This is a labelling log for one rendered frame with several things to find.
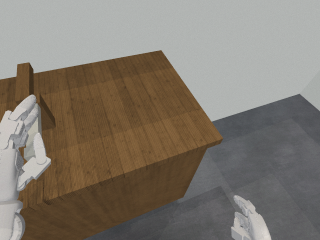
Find robot right hand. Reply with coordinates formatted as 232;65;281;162
231;195;272;240

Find robot left hand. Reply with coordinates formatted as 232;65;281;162
0;94;51;202

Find counter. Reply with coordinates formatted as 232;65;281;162
0;50;223;240

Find tap lever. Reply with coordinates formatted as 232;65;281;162
24;103;42;161

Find robot left forearm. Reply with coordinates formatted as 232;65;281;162
0;200;26;240

